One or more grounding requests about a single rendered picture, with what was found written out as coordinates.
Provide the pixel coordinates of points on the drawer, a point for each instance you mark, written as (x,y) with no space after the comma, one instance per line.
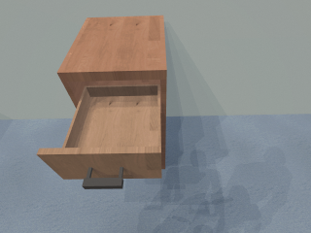
(113,126)

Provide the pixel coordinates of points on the cabinet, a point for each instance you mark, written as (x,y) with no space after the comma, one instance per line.
(118,51)

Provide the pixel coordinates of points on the handle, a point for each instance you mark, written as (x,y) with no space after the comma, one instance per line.
(102,183)

